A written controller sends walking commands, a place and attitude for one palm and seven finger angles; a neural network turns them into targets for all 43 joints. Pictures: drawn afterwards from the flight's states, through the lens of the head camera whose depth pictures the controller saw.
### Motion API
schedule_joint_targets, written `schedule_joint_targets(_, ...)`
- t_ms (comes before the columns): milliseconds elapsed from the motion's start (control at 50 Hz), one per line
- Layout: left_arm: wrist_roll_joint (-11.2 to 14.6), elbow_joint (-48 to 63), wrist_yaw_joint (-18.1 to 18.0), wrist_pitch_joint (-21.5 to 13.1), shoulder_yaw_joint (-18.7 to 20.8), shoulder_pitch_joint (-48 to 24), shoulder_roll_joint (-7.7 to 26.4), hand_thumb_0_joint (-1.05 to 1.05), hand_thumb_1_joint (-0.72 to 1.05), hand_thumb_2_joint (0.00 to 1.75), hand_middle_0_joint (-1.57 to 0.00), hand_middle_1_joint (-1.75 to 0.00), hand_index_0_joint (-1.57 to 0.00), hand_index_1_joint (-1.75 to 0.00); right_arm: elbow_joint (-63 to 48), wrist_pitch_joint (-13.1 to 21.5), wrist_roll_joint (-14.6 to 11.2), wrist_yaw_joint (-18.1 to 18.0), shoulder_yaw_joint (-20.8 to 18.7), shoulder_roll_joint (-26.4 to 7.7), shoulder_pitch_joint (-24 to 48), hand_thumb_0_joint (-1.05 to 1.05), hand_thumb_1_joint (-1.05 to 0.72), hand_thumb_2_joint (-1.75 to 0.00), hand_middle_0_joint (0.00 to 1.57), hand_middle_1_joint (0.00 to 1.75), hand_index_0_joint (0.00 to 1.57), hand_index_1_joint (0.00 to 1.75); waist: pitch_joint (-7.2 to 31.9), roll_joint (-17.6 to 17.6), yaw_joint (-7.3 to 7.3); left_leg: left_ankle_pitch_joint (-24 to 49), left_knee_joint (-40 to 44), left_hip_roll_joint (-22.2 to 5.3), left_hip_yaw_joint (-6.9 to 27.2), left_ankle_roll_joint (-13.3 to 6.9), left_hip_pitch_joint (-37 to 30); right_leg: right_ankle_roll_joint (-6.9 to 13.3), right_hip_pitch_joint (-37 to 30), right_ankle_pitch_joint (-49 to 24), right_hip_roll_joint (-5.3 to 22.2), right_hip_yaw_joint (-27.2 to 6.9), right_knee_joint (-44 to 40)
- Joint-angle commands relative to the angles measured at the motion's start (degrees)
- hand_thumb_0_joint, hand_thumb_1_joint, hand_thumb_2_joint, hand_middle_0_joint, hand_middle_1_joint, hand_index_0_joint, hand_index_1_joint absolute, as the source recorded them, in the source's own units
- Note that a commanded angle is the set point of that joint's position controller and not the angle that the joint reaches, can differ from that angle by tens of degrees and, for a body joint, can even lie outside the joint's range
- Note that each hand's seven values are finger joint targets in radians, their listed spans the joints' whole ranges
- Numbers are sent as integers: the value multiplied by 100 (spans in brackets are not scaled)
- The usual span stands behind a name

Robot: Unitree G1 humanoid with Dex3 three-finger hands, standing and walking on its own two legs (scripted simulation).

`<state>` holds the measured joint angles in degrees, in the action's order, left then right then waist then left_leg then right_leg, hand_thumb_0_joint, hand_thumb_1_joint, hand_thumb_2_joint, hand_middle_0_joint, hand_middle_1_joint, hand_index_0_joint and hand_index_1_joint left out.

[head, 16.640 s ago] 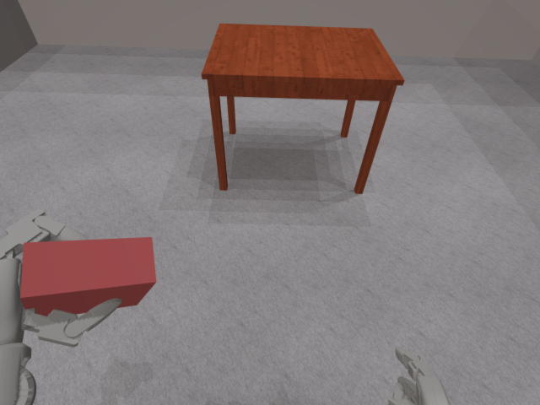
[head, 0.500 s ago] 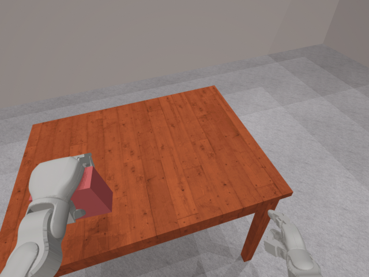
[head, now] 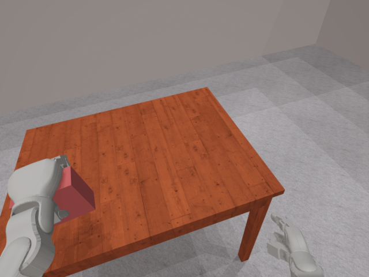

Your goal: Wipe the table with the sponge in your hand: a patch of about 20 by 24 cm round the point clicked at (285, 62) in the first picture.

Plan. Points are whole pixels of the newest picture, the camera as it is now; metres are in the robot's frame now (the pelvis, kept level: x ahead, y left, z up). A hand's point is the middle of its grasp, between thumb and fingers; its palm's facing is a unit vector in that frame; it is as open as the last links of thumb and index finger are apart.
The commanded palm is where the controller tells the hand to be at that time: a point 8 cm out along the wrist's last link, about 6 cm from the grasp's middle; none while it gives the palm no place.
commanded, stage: move the sponge above the wiping area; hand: left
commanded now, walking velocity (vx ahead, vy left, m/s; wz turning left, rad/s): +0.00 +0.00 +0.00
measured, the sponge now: (61, 202) +0.22 +0.33 +0.05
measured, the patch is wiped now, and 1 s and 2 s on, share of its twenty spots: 0.00 0.00 0.00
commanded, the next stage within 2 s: none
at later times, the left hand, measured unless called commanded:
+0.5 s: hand (57, 205) +0.21 +0.32 +0.06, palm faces -0.02 -0.13 -0.99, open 9.4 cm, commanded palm +0.18 +0.30 +0.12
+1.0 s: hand (71, 214) +0.21 +0.31 +0.02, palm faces -0.13 -0.16 -0.98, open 9.4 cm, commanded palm +0.20 +0.31 +0.10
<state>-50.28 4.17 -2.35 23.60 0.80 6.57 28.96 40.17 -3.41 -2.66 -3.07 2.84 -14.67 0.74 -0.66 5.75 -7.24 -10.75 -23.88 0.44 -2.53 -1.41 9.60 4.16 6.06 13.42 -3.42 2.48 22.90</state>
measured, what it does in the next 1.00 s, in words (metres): stands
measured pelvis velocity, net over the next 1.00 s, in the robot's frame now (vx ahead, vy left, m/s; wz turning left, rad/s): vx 0.00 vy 0.01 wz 0.02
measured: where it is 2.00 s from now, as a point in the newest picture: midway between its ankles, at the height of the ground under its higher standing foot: outside the picture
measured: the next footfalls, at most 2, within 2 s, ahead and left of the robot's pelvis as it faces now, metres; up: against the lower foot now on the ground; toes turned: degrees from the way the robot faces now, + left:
none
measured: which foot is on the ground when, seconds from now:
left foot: down 0.00-1.00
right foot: down 0.00-1.00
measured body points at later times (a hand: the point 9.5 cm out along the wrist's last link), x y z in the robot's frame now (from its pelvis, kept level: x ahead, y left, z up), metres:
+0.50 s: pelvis +0.00 +0.01 +0.00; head -0.01 -0.03 +0.45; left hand +0.21 +0.33 +0.11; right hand +0.25 -0.19 -0.09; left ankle +0.03 +0.10 -0.74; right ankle -0.01 -0.07 -0.74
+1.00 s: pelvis +0.00 +0.01 +0.00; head +0.00 -0.02 +0.45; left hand +0.21 +0.31 +0.08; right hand +0.25 -0.19 -0.09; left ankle +0.03 +0.10 -0.74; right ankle -0.01 -0.07 -0.74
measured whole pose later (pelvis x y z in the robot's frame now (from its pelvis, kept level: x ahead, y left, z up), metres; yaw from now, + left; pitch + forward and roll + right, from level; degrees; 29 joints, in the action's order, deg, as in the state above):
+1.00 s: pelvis +0.00 +0.01 +0.00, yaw +1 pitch -2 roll +0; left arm -51.9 -4.2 -2.2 20.6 -5.2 7.4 24.0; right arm 39.8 -2.6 -2.5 -3.2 1.6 -15.0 -1.2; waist 0.6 5.6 -6.5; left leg -11.2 -25.5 1.7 -1.6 -2.7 12.8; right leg 3.1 8.8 14.1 -2.3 3.3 24.3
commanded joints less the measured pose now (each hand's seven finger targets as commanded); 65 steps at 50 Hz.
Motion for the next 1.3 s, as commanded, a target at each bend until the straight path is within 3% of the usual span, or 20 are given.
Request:
schedule_joint_targets(0, 18, 932, 137, 106, 198, -656, 908, 0, 10, 130, -120, -160, -120, -160, -1139, 341, -58, -40, -227, -636, 1371, 0, -90, -90, 20, 30, 20, 30, 949, -265, 100, 1067, 67, 133, 744, -146, -428, 30, 112, -1186, 393, -1053, -432)
schedule_joint_targets(100, -183, 1397, 193, -585, 407, -1080, 1199, 0, 10, 130, -120, -160, -120, -160, -1165, 469, 70, -131, -261, -556, 1137, 0, -90, -90, 20, 30, 20, 30, 1141, -582, 117, 1073, -81, 146, 727, -253, -599, -25, 297, -1125, 354, -1057, -428)
schedule_joint_targets(140, -348, 1509, -39, -893, 983, -1401, 1818, 0, 10, 130, -120, -160, -120, -160, -1084, 537, 136, -185, -275, -593, 1101, 0, -90, -90, 20, 30, 20, 30, 1184, -301, -7, 1025, -86, 139, 812, -234, -737, 67, 390, -941, 278, -1295, -494)
schedule_joint_targets(200, -531, 1239, -425, -1099, 1100, -1346, 1676, 0, 10, 130, -120, -160, -120, -160, -964, 577, 132, -186, -342, -566, 969, 0, -90, -90, 20, 30, 20, 30, 1188, 3, -61, 1133, -79, 93, 829, -158, -716, 120, 477, -859, 281, -1166, -454)
schedule_joint_targets(240, -485, 1112, -660, -975, 1350, -1151, 1771, 0, 10, 130, -120, -160, -120, -160, -937, 570, 103, -165, -382, -580, 993, 0, -90, -90, 20, 30, 20, 30, 1090, 317, -143, 1037, 5, 68, 882, -118, -643, 184, 423, -687, 251, -1241, -462)
schedule_joint_targets(260, -490, 991, -694, -870, 1098, -1286, 1507, 0, 10, 130, -120, -160, -120, -160, -929, 560, 66, -146, -346, -570, 1052, 0, -90, -90, 20, 30, 20, 30, 1177, 379, -96, 1021, -1, 81, 849, -89, -586, 162, 417, -662, 283, -1106, -421)
schedule_joint_targets(340, -129, 590, -612, -365, 831, -622, 1071, 0, 10, 130, -120, -160, -120, -160, -927, 509, -12, -74, -367, -607, 1186, 0, -90, -90, 20, 30, 20, 30, 1063, 24, -104, 1042, 83, 82, 831, -59, -445, 112, 278, -833, 290, -1038, -399)
schedule_joint_targets(420, -10, 534, -172, -85, -80, -643, 494, 0, 10, 130, -120, -160, -120, -160, -1048, 421, -83, -40, -309, -618, 1192, 0, -90, -90, 20, 30, 20, 30, 846, -488, 149, 806, 140, 75, 835, -124, -289, 1, 416, -726, 329, -876, -446)
schedule_joint_targets(480, -164, 802, -59, -312, -128, -1014, 580, 0, 10, 130, -120, -160, -120, -160, -1112, 456, -39, -69, -300, -577, 1117, 0, -90, -90, 20, 30, 20, 30, 912, -436, 172, 611, 131, 80, 839, -191, -362, 5, 518, -451, 293, -838, -418)
schedule_joint_targets(540, -461, 1217, -245, -752, 533, -1473, 1349, 0, 10, 130, -120, -160, -120, -160, -1048, 504, 96, -111, -326, -596, 1027, 0, -90, -90, 20, 30, 20, 30, 1254, -308, 21, 754, 89, 45, 993, -193, -612, 68, 478, -549, 208, -1021, -355)
schedule_joint_targets(560, -567, 1299, -346, -891, 376, -1622, 1127, 0, 10, 130, -120, -160, -120, -160, -1069, 544, 108, -121, -312, -515, 1016, 0, -90, -90, 20, 30, 20, 30, 1381, -99, 18, 858, 53, 24, 992, -186, -693, 64, 500, -600, 225, -918, -279)
schedule_joint_targets(640, -802, 1038, -849, -965, 881, -1648, 1448, 0, 10, 130, -120, -160, -120, -160, -895, 533, 144, -102, -377, -568, 952, 0, -90, -90, 20, 30, 20, 30, 1320, 258, -123, 915, 77, -39, 1135, -62, -715, 184, 628, -542, 145, -1092, -276)
schedule_joint_targets(660, -702, 931, -934, -892, 614, -1451, 1024, 0, 10, 130, -120, -160, -120, -160, -937, 542, 84, -76, -386, -489, 914, 0, -90, -90, 20, 30, 20, 30, 1262, 294, -69, 885, 100, -69, 1064, -60, -627, 135, 603, -485, 195, -903, -241)
schedule_joint_targets(740, -392, 155, -907, -281, 514, -1092, 837, 0, 10, 130, -120, -160, -120, -160, -853, 426, -26, -40, -361, -588, 1122, 0, -90, -90, 20, 30, 20, 30, 950, 23, -72, 675, 221, 21, 940, -6, -365, 135, 541, -373, 200, -935, -394)
schedule_joint_targets(820, -214, 57, -456, 83, -116, -908, 438, 0, 10, 130, -120, -160, -120, -160, -972, 319, -97, -19, -300, -611, 1211, 0, -90, -90, 20, 30, 20, 30, 1089, -386, 64, 885, 169, 90, 806, -82, -275, 36, 293, -807, 289, -783, -348)
schedule_joint_targets(920, -379, 433, -202, -424, -69, -1246, 682, 0, 10, 130, -120, -160, -120, -160, -1012, 380, 2, -45, -319, -596, 985, 0, -90, -90, 20, 30, 20, 30, 1183, -443, 151, 928, -3, 95, 889, -206, -448, 34, 489, -853, 236, -794, -329)
schedule_joint_targets(1020, -715, 538, -695, -1126, 458, -1761, 1099, 0, 10, 130, -120, -160, -120, -160, -893, 515, 104, -123, -415, -546, 717, 0, -90, -90, 20, 30, 20, 30, 1279, 19, 80, 960, -84, 27, 936, -177, -622, 105, 692, -718, 197, -878, -286)
schedule_joint_targets(1040, -775, 562, -837, -1135, 833, -1801, 1471, 0, 10, 130, -120, -160, -120, -160, -846, 509, 108, -128, -433, -599, 725, 0, -90, -90, 20, 30, 20, 30, 1302, 220, -7, 887, -56, 31, 1001, -145, -594, 161, 655, -617, 150, -1017, -289)
schedule_joint_targets(1140, -545, -139, -1126, -724, 754, -1267, 1045, 0, 10, 130, -120, -160, -120, -160, -782, 474, 6, -74, -464, -620, 808, 0, -90, -90, 20, 30, 20, 30, 1251, 16, -39, 1007, -30, 47, 903, -59, -382, 156, 536, -777, 183, -952, -274)
schedule_joint_targets(1280, -222, -555, -498, -237, -8, -981, 556, 0, 10, 130, -120, -160, -120, -160, -914, 328, -118, -44, -385, -671, 915, 0, -90, -90, 20, 30, 20, 30, 1090, -598, 159, 940, -74, 150, 741, -179, -111, 6, 369, -1169, 282, -802, -276)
